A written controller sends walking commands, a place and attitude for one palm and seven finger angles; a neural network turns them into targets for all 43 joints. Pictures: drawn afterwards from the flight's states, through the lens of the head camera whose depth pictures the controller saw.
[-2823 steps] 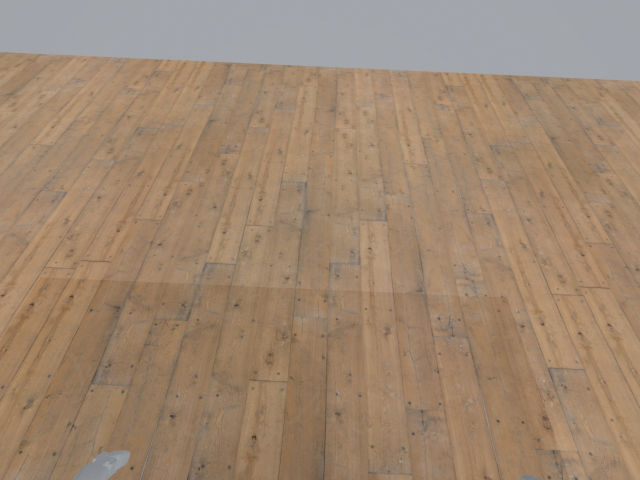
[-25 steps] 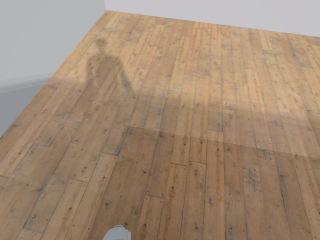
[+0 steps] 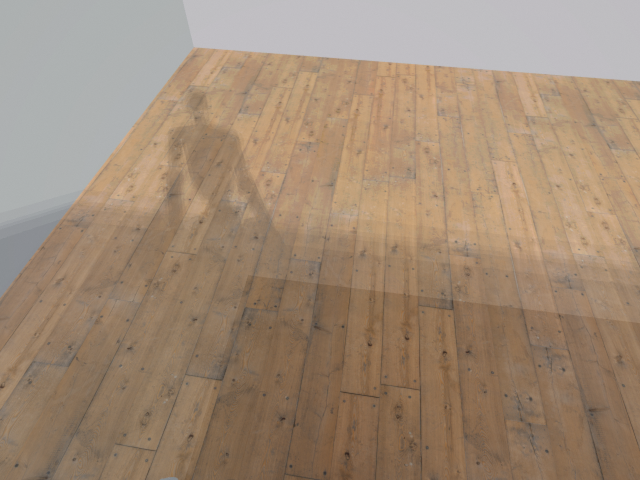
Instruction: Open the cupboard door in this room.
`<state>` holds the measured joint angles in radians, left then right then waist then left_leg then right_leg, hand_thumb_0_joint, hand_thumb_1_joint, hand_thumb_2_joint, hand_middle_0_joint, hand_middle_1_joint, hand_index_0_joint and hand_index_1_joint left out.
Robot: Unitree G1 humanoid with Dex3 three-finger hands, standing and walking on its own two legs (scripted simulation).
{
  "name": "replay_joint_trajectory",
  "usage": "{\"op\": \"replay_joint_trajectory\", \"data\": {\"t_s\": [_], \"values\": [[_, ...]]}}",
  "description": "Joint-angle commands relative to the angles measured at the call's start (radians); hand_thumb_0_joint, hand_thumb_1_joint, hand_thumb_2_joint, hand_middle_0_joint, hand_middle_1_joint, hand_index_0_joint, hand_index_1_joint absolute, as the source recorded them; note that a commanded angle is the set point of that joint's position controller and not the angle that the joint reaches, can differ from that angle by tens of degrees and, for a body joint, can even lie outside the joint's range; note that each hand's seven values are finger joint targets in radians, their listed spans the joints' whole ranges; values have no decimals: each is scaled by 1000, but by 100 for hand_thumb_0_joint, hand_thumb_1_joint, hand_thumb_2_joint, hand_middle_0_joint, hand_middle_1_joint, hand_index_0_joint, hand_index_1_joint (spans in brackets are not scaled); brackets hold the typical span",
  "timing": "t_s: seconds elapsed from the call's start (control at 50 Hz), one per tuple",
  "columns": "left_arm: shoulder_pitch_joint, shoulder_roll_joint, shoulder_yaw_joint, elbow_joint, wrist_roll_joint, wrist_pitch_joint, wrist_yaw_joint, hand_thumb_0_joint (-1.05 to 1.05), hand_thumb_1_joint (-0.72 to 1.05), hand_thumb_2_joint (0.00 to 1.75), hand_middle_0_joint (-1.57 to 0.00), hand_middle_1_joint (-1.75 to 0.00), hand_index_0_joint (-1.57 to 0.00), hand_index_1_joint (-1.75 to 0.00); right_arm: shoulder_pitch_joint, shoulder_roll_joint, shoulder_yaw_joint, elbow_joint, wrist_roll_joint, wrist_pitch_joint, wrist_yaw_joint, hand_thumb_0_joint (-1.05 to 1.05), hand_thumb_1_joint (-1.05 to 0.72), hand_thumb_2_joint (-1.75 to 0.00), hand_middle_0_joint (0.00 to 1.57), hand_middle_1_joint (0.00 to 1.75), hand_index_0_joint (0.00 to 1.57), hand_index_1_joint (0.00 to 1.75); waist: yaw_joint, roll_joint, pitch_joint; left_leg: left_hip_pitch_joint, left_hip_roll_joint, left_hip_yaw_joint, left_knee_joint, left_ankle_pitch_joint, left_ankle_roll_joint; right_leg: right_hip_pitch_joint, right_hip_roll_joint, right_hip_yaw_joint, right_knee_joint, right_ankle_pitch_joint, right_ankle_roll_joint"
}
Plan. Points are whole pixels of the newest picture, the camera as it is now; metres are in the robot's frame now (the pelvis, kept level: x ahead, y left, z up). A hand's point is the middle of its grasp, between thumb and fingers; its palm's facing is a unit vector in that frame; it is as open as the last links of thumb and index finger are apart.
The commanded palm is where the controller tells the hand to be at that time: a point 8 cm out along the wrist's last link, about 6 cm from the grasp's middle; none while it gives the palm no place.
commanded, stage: turn to face it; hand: left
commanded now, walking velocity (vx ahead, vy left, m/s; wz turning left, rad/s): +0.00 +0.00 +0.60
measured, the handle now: out of the picture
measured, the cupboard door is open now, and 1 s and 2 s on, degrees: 42 42 42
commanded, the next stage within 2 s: none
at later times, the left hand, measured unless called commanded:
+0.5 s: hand out of the picture +0.13 +0.22 -0.15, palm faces +0.33 -0.91 -0.25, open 7.3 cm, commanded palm none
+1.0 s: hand out of the picture +0.02 +0.14 -0.18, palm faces +0.63 -0.74 -0.24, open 7.4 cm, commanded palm none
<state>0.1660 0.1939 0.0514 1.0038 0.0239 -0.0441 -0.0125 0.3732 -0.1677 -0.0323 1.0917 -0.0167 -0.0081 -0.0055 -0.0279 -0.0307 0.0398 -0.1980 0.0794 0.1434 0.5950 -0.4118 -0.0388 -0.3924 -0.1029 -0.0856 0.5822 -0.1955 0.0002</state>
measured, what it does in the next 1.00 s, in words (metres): walks ahead, turning left: left foot, then right foot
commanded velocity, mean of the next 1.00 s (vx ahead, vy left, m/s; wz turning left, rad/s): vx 0.00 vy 0.00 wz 0.60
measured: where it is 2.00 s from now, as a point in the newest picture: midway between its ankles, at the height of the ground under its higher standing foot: outside the picture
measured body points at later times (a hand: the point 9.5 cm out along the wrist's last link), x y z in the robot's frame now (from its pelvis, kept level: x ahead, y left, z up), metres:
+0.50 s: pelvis +0.08 -0.01 +0.01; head +0.13 +0.01 +0.46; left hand +0.11 +0.27 -0.13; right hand +0.22 -0.24 -0.13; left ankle +0.06 +0.11 -0.72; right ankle +0.11 -0.15 -0.68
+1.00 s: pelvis +0.12 -0.04 +0.00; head +0.16 +0.01 +0.44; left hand -0.01 +0.18 -0.16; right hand +0.38 -0.16 -0.13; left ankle +0.05 +0.05 -0.73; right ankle +0.14 -0.16 -0.70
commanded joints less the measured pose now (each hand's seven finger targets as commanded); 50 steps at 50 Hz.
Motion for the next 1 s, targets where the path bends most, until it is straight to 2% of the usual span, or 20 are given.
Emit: {"op": "replay_joint_trajectory", "data": {"t_s": [0.0, 0.04, 0.1, 0.18, 0.2, 0.22, 0.24, 0.28, 0.38, 0.5, 0.52, 0.56, 0.62, 0.66, 0.78, 0.86, 0.9, 0.92, 0.94, 0.98], "values": [[179, 232, 49, -2, 0, 16, 22, 0, 90, 90, -20, -30, -20, -30, -73, -45, -19, -113, 9, -7, 3, 0, -90, -90, 20, 30, 20, 30, 97, -151, -58, -355, -16, -69, 463, -217, 17, 302, -361, 307, -317, 96, -186], [96, 158, 45, -26, 2, 16, 40, 0, 90, 90, -20, -30, -20, -30, -74, -80, -26, -97, 10, 10, -4, 0, -90, -90, 20, 30, 20, 30, 61, -267, -86, -368, 38, -109, 529, -146, -5, 305, -318, 189, -273, 288, -156], [46, 146, 40, -50, 3, 19, 42, 0, 90, 90, -20, -30, -20, -30, -76, -40, -18, -102, 9, 22, 8, 0, -90, -90, 20, 30, 20, 30, 31, -153, -83, -262, 33, -71, 347, -96, -16, 225, -290, 26, -225, 389, -120], [6, 157, 51, -73, -5, 30, 36, 0, 90, 90, -20, -30, -20, -30, -22, -40, -19, -104, -2, 26, 17, 0, -90, -90, 20, 30, 20, 30, -8, -59, -70, -92, -16, 16, 15, 162, -16, 142, -240, -81, -102, 163, -52], [2, 142, 49, -84, -12, 38, 33, 0, 90, 90, -20, -30, -20, -30, 20, -81, -28, -101, -5, 21, 19, 0, -90, -90, 20, 30, 20, 30, -26, 32, -86, 4, -4, -27, -106, 257, -7, 87, -212, -107, 2, 64, -17], [21, 86, 40, -106, -18, 49, 30, 0, 90, 90, -20, -30, -20, -30, 48, -172, -51, -114, -12, 13, 15, 0, -90, -90, 20, 30, 20, 30, -32, 327, -102, 65, 180, -320, -227, 428, 72, -58, -93, -140, 206, -212, 52], [-36, 64, 26, -143, -18, 60, 32, 0, 90, 90, -20, -30, -20, -30, 80, -256, -71, -123, -17, 13, -2, 0, -90, -90, 20, 30, 20, 30, -72, 446, -98, 72, 354, -572, -282, 669, 205, -194, 0, -55, 418, -500, 89], [-95, 85, 35, -168, -5, 63, 27, 0, 90, 90, -20, -30, -20, -30, 28, -262, -75, -152, -19, 11, -14, 0, -90, -90, 20, 30, 20, 30, -47, 217, -104, 20, 323, -521, -274, 498, 245, -208, -4, 59, 575, -372, 64], [-63, 84, 31, -141, -13, 65, 21, 0, 90, 90, -20, -30, -20, -30, -79, -237, -63, -188, -14, 1, -25, 0, -90, -90, 20, 30, 20, 30, -5, 189, -129, 100, 191, -353, -185, 774, 185, -176, 26, 70, 451, -255, 90], [44, 106, 33, -139, -18, 56, 25, 0, 90, 90, -20, -30, -20, -30, -189, -264, -85, -232, -6, 28, -11, 0, -90, -90, 20, 30, 20, 30, 36, 193, -136, -56, 122, -363, -132, 566, 146, 156, 96, 17, -19, -97, 71], [99, 143, 42, -132, -12, 48, 28, 0, 90, 90, -20, -30, -20, -30, -227, -246, -85, -249, 1, 32, -6, 0, -90, -90, 20, 30, 20, 30, 69, 125, -127, -153, 67, -329, -79, 404, 99, 265, 57, 47, -169, -4, 61], [123, 297, 67, -143, 7, 40, 42, 0, 90, 90, -20, -30, -20, -30, -266, -161, -72, -299, 8, 37, 8, 0, -90, -90, 20, 30, 20, 30, 96, -317, -78, -404, -122, -136, 395, -230, -7, 294, -396, 469, -347, 135, -131], [-5, 190, 41, -181, -1, 42, 49, 0, 90, 90, -20, -30, -20, -30, -238, -164, -79, -257, 0, 64, 22, 0, -90, -90, 20, 30, 20, 30, 13, -207, -22, -401, -41, -178, 654, -73, -12, 177, -265, 253, -290, 171, -129], [8, 169, 28, -180, -3, 34, 45, 0, 90, 90, -20, -30, -20, -30, -251, -150, -64, -251, 0, 66, 29, 0, -90, -90, 20, 30, 20, 30, 12, -209, -35, -393, -34, -135, 585, -38, -33, 244, -208, 102, -232, 402, -107], [126, 222, 47, -148, 2, 31, 46, 0, 90, 90, -20, -30, -20, -30, -345, -117, -38, -276, 7, 54, 37, 0, -90, -90, 20, 30, 20, 30, 75, -146, -98, -285, -59, -38, 206, -34, -30, 411, -240, 37, -136, 624, -113], [108, 237, 58, -147, -2, 32, 39, 0, 90, 90, -20, -30, -20, -30, -292, -135, -40, -276, 7, 44, 33, 0, -90, -90, 20, 30, 20, 30, 45, -166, -129, -139, -77, -14, -7, 67, -2, 377, -247, -12, -39, 622, -77], [74, 217, 55, -166, -15, 36, 32, 0, 90, 90, -20, -30, -20, -30, -167, -219, -62, -245, -2, 32, 27, 0, -90, -90, 20, 30, 20, 30, -34, 6, -193, 168, 10, -114, -165, 388, 49, 156, -202, -87, 186, 389, 9], [41, 144, 36, -203, -20, 41, 25, 0, 90, 90, -20, -30, -20, -30, -100, -329, -93, -240, -9, 29, 20, 0, -90, -90, 20, 30, 20, 30, -75, 312, -205, 312, 293, -498, -191, 755, 191, -146, -42, -103, 418, -307, 90], [-20, 145, 29, -233, -12, 57, 31, 0, 90, 90, -20, -30, -20, -30, -52, -365, -97, -219, -4, 40, 10, 0, -90, -90, 20, 30, 20, 30, -88, 283, -196, 287, 372, -553, -186, 934, 294, -224, -13, 23, 543, -483, 87], [-47, 151, 39, -221, -6, 69, 34, 0, 90, 90, -20, -30, -20, -30, -136, -313, -84, -244, -8, 33, -2, 0, -90, -90, 20, 30, 20, 30, -49, 251, -133, 134, 273, -477, -219, 643, 266, -215, -26, 80, 584, -370, 79]]}}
